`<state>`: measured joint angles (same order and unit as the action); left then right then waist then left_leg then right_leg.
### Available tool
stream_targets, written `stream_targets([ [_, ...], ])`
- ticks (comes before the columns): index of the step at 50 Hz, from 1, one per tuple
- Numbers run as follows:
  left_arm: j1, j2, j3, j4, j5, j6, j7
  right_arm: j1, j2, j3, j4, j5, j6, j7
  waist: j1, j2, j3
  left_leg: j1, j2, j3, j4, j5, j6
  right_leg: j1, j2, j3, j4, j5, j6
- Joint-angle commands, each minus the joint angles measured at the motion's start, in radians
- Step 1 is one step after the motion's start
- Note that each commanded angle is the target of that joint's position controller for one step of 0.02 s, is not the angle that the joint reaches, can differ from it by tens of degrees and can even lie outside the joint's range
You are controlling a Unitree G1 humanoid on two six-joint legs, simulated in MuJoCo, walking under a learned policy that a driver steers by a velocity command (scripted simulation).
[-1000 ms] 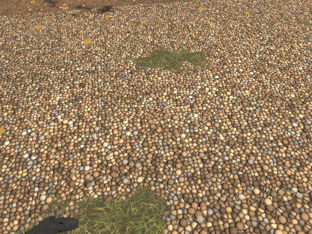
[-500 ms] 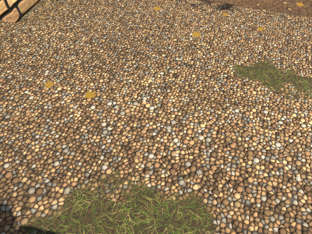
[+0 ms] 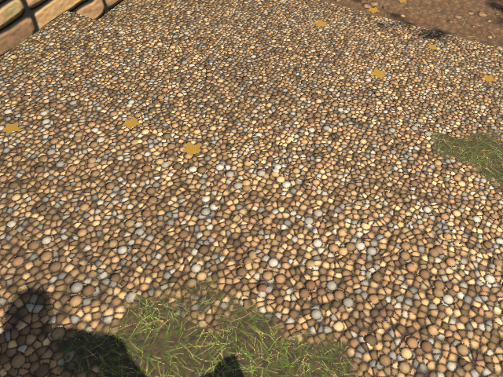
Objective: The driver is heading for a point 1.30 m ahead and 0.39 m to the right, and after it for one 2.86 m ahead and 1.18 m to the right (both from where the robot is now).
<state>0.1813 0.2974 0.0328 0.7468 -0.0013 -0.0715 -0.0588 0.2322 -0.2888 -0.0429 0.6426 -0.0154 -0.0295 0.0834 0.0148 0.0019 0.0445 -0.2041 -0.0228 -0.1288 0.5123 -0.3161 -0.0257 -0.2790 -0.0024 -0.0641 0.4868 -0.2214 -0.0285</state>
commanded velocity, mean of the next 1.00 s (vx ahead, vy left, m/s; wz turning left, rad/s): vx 0.00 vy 0.00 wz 0.04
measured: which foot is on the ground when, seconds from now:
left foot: down 0.00-1.00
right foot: down 0.00-1.00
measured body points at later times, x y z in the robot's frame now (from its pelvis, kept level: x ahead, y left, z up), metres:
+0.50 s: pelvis +0.01 -0.02 +0.00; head +0.03 -0.03 +0.45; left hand +0.21 +0.23 -0.08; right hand +0.09 -0.30 -0.12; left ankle -0.03 +0.13 -0.74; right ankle +0.02 -0.11 -0.74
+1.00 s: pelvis +0.01 -0.03 +0.00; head +0.03 -0.03 +0.45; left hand +0.18 +0.25 -0.10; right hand +0.09 -0.32 -0.12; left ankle -0.03 +0.13 -0.74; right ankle +0.02 -0.11 -0.74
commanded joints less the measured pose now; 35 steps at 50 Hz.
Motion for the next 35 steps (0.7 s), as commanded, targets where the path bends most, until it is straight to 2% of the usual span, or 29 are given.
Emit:
stream_targets([
  [1,-0.135,0.108,0.017,-0.092,-0.017,-0.009,-0.054,0.098,-0.097,-0.019,-0.018,0.031,0.010,-0.016,-0.064,-0.046,-0.073,-0.008,0.035,0.028,-0.066,0.084,-0.027,0.068,-0.141,0.173,-0.078,0.214,-0.078],
  [2,-0.127,0.132,0.028,-0.097,-0.010,-0.006,-0.053,0.080,-0.129,-0.022,-0.023,0.027,0.008,-0.013,-0.042,-0.030,-0.063,-0.062,0.027,0.025,-0.066,0.091,0.000,0.098,-0.114,0.135,-0.057,0.202,-0.057],
  [3,-0.109,0.158,0.039,-0.095,-0.002,-0.007,-0.050,0.069,-0.138,-0.023,-0.023,0.017,0.005,-0.012,-0.027,-0.028,-0.082,-0.077,0.029,0.022,-0.073,0.095,0.015,0.138,-0.110,0.126,-0.043,0.196,-0.055],
  [4,-0.105,0.166,0.044,-0.097,0.006,-0.011,-0.047,0.056,-0.141,-0.024,-0.023,0.014,0.003,-0.013,-0.013,-0.023,-0.089,-0.093,0.029,0.021,-0.077,0.096,0.019,0.166,-0.114,0.127,-0.041,0.195,-0.063],
  [5,-0.102,0.159,0.044,-0.095,0.005,-0.018,-0.042,0.039,-0.133,-0.022,-0.023,0.012,0.002,-0.017,-0.002,-0.026,-0.093,-0.103,0.029,0.019,-0.077,0.097,0.014,0.190,-0.122,0.133,-0.039,0.202,-0.070],
  [7,-0.118,0.139,0.037,-0.093,-0.003,-0.025,-0.042,0.033,-0.119,-0.016,-0.015,0.014,0.000,-0.023,-0.009,-0.032,-0.091,-0.097,0.035,0.019,-0.076,0.110,0.000,0.195,-0.124,0.142,-0.037,0.224,-0.069],
  [9,-0.140,0.126,0.034,-0.096,-0.002,-0.027,-0.046,0.046,-0.128,-0.015,0.002,0.015,0.001,-0.024,-0.013,-0.031,-0.087,-0.101,0.039,0.020,-0.084,0.123,-0.002,0.203,-0.112,0.131,-0.022,0.253,-0.058],
  [13,-0.147,0.135,0.041,-0.090,0.005,-0.026,-0.049,0.051,-0.138,-0.014,0.023,0.012,0.003,-0.020,-0.009,-0.025,-0.091,-0.117,0.044,0.022,-0.088,0.125,0.004,0.229,-0.095,0.115,-0.005,0.284,-0.045],
  [20,-0.174,0.142,0.046,-0.070,0.007,-0.030,-0.045,0.057,-0.156,-0.009,0.062,0.012,0.003,-0.023,-0.019,-0.017,-0.079,-0.104,0.054,0.028,-0.101,0.099,0.001,0.217,-0.078,0.117,-0.023,0.221,-0.031],
  [35,-0.168,0.165,0.050,0.024,0.003,-0.029,-0.032,0.032,-0.180,-0.002,0.129,0.010,0.005,-0.025,-0.025,-0.004,-0.060,-0.058,0.065,0.046,-0.118,0.108,0.004,0.208,-0.056,0.124,-0.064,0.176,-0.031],
])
